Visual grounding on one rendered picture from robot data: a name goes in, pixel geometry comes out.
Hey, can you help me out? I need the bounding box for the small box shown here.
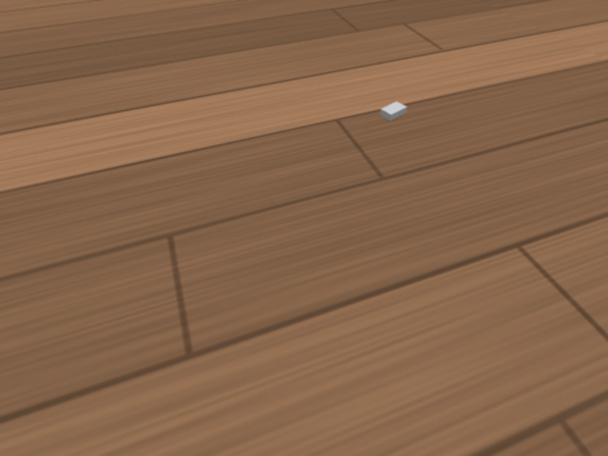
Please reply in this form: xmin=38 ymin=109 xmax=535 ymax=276
xmin=380 ymin=102 xmax=407 ymax=121

